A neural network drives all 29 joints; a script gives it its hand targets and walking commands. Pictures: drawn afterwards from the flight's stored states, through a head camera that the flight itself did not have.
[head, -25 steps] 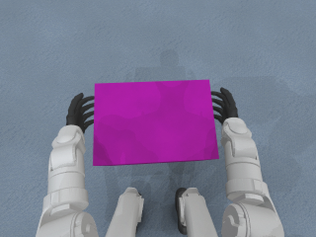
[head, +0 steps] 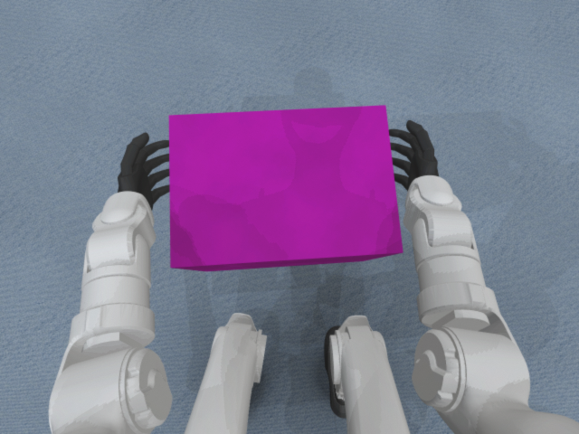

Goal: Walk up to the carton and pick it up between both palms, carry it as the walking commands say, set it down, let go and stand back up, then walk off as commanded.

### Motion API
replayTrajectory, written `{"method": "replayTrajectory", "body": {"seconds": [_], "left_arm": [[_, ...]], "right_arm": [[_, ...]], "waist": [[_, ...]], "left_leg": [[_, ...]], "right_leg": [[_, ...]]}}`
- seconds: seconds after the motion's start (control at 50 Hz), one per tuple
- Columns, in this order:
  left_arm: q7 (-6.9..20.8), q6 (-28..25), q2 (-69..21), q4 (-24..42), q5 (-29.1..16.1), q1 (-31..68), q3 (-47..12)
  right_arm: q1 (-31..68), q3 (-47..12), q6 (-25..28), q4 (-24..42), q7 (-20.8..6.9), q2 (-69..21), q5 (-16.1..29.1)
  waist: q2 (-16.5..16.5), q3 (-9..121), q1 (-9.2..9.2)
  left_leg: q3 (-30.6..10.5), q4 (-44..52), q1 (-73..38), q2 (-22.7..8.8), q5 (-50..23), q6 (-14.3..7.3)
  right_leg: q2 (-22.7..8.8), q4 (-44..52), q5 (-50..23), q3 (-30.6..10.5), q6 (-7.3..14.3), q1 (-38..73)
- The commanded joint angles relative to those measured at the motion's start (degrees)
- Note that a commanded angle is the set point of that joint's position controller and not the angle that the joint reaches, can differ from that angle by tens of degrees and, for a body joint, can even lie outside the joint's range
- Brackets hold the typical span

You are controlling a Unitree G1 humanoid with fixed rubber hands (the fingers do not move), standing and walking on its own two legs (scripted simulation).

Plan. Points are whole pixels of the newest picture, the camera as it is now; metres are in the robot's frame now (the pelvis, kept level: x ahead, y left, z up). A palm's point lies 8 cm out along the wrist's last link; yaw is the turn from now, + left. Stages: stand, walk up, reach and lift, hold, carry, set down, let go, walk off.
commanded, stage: set down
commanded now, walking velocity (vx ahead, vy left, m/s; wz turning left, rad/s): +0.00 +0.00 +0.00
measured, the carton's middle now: (282, 200) +0.46 +0.04 -0.18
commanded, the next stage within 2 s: none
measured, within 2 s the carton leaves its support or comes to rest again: neither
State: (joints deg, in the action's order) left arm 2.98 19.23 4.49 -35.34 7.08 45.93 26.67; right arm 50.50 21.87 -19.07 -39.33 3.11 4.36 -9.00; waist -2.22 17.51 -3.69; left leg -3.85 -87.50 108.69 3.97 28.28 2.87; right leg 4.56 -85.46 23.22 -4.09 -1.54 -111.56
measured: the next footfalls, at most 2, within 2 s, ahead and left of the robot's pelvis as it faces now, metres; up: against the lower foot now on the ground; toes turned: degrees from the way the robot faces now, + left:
none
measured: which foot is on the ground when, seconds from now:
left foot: down 0.00-1.00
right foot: down 0.00-1.00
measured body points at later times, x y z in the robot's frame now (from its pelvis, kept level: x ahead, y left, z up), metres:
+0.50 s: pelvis -0.02 +0.00 -0.07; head +0.28 +0.00 +0.26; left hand +0.46 +0.23 -0.18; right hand +0.50 -0.15 -0.19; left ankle +0.07 +0.13 -0.52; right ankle +0.10 -0.12 -0.52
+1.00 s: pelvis -0.03 +0.01 -0.13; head +0.31 +0.01 +0.17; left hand +0.48 +0.23 -0.27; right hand +0.52 -0.15 -0.27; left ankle +0.07 +0.13 -0.52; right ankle +0.10 -0.12 -0.52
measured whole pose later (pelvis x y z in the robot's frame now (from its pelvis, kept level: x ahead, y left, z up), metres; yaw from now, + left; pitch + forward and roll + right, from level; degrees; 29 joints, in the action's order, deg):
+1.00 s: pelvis -0.03 +0.01 -0.13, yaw +1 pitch +50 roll +2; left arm -1.0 16.6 11.9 -42.8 1.9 64.2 22.4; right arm 69.8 17.5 -15.1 -49.1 6.5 13.5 -1.4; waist -1.7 3.0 -3.0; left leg -2.5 -113.3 132.3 6.0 31.4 3.5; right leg 6.3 -111.1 26.3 -4.7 -3.8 -135.0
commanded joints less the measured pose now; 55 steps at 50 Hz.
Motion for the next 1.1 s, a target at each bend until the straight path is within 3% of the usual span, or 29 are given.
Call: {"method": "replayTrajectory", "body": {"seconds": [0.0,0.54,1.08], "left_arm": [[16.4,-0.5,-47.14,0.96,-8.78,35.24,-29.99],[14.52,-1.93,-42.16,0.24,-10.39,49.22,-28.49],[11.57,-5.41,-37.9,-1.52,-13.63,56.04,-31.27]], "right_arm": [[32.31,-28.29,1.07,-0.36,-16.24,-52.84,8.78],[45.87,-26.55,2.27,-3.89,-14.1,-48.53,11.07],[52.55,-28.45,6.29,-4.93,-12.44,-41.24,16.09]], "waist": [[-1.78,50.79,-2.1],[-2.89,53.72,-2.21],[-1.28,49.85,-1.4]], "left_leg": [[8.25,8.1,-19.41,3.33,-13.39,-1.26],[9.46,-5.05,-9.43,2.84,-11.54,-1.59],[9.3,-18.37,-6.64,1.72,-14.47,-1.32]], "right_leg": [[3.87,3.71,-10.97,7.04,0.44,37.24],[3.42,-9.86,-9.15,7.8,0.6,25.87],[2.58,-23.7,-9.89,8.81,0.77,16.12]]}}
